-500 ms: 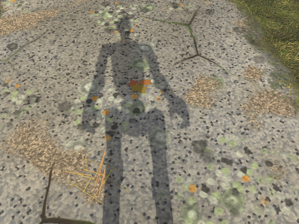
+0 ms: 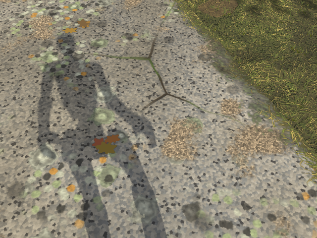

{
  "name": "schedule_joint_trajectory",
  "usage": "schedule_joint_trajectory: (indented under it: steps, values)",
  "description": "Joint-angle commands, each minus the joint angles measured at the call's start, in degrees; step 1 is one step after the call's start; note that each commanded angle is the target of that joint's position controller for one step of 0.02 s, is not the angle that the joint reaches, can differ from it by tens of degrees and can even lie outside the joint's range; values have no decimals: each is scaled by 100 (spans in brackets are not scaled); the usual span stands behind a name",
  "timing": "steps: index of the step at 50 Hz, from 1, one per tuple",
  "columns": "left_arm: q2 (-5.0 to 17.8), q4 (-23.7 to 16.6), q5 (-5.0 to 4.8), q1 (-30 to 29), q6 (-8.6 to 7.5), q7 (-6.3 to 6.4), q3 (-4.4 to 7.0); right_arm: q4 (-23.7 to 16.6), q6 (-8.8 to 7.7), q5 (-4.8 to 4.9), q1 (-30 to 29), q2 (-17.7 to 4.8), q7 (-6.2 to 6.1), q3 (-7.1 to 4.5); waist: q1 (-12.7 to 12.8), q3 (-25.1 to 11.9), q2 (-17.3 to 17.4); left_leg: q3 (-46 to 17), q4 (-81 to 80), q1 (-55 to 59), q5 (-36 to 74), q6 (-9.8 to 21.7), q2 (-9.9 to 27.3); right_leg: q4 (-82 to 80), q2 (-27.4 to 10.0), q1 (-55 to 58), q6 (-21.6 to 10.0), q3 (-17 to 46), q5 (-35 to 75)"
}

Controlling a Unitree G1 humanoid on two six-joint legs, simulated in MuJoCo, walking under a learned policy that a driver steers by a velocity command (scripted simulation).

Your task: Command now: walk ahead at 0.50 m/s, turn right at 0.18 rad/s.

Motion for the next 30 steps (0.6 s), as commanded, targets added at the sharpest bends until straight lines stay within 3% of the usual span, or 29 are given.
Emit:
schedule_joint_trajectory:
  steps: [1,5,7,11,13,14,15,16,17,18,19,21,22,25,30]
  values:
    - [309,-469,36,-72,-72,-5,90,-216,-59,20,75,-610,15,-111,35,-61,726,-1677,-1431,799,506,1118,1521,-475,-582,-1083,64,67,362]
    - [142,-750,115,-853,-124,-15,-10,-68,-5,107,375,-905,-49,-187,-135,3,586,-1094,-1582,683,1254,1093,1362,-2046,-588,-959,205,-141,1427]
    - [109,-836,82,-1236,-162,-52,-34,2,48,157,576,-974,-75,-199,-249,59,615,-906,-1530,567,1177,989,1215,-2825,-396,-581,267,-229,1989]
    - [265,-1038,-1,-1833,-241,-151,-4,143,148,216,1005,-1028,-109,-203,-388,137,704,-1199,-1236,835,840,902,1413,-3571,-170,-215,284,-189,2161]
    - [457,-1056,15,-1753,-301,-175,68,152,217,207,979,-1098,-149,-224,-217,104,796,-1427,-862,1040,999,743,1489,-3921,-99,155,184,-134,1890]
    - [559,-975,60,-1445,-330,-161,126,142,262,198,921,-1105,-171,-224,-6,-55,804,-1364,-431,1062,1495,595,1357,-4183,-24,668,85,-214,1950]
    - [771,-836,141,-899,-350,-115,226,96,280,173,911,-1028,-186,-197,248,-437,766,-1169,320,885,2045,382,1028,-4306,-77,1601,-70,-238,2249]
    - [1190,-767,279,-57,-356,-47,337,-147,257,66,731,-763,-197,-100,619,-1255,302,-891,1836,-57,1107,84,613,-3873,-1023,3166,-433,492,3731]
    - [1534,-756,330,247,-225,-13,394,-196,200,18,1649,-159,-194,81,335,-2199,-1289,-370,3810,-1950,-2601,-300,-22,-3581,-2677,5052,-1338,2182,5291]
    - [1194,-785,251,357,-129,-26,327,-182,183,154,1676,-639,-206,-15,479,-2619,-1272,-861,4681,-2324,-3026,-369,145,-3915,-2728,4862,-1539,2818,4702]
    - [870,-819,200,97,-83,-9,234,-252,243,237,1201,-961,-232,-131,487,-1856,-797,-782,5002,-2677,-2684,-422,357,-4014,-2435,4269,-1343,2029,4589]
    - [502,-794,141,-561,-34,-6,107,-314,438,143,847,-891,-282,-184,174,-984,-410,-534,4749,-2506,-2084,-530,680,-4349,-1940,2882,-1093,1003,4443]
    - [494,-768,178,-825,-33,-17,111,-344,566,137,925,-765,-284,-193,-42,-735,-541,-508,4542,-2087,-1884,-555,800,-4628,-1815,2168,-1033,664,4168]
    - [682,-707,261,-1223,-83,0,203,-553,787,125,835,-513,-292,-174,-256,-457,-579,-304,4003,-1597,-1270,-600,783,-5169,-1751,1294,-1132,10,3879]
    - [878,-577,148,-1315,8,128,279,-907,823,88,223,-512,-123,-163,-121,-580,-451,-122,2514,-1040,-119,-420,791,-5229,-1748,1406,-1013,-709,3348]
